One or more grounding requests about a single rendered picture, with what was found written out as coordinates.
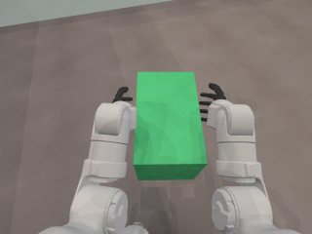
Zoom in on left robot hand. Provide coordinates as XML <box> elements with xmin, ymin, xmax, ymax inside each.
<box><xmin>112</xmin><ymin>87</ymin><xmax>133</xmax><ymax>103</ymax></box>

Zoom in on carton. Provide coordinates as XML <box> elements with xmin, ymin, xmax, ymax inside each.
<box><xmin>133</xmin><ymin>71</ymin><xmax>208</xmax><ymax>180</ymax></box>

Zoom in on left robot upper arm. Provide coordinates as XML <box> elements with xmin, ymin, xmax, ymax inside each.
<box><xmin>38</xmin><ymin>183</ymin><xmax>128</xmax><ymax>234</ymax></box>

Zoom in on left robot shin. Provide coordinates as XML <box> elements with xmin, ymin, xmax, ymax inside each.
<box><xmin>133</xmin><ymin>222</ymin><xmax>143</xmax><ymax>227</ymax></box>

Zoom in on robot right forearm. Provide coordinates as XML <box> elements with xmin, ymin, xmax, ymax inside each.
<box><xmin>207</xmin><ymin>99</ymin><xmax>273</xmax><ymax>218</ymax></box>

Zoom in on right robot upper arm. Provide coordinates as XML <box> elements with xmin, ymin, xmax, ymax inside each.
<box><xmin>212</xmin><ymin>186</ymin><xmax>301</xmax><ymax>234</ymax></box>

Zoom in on robot left forearm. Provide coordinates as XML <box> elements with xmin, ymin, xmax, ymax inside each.
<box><xmin>69</xmin><ymin>100</ymin><xmax>137</xmax><ymax>218</ymax></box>

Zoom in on right robot hand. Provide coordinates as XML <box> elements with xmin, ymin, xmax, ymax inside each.
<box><xmin>199</xmin><ymin>83</ymin><xmax>226</xmax><ymax>122</ymax></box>

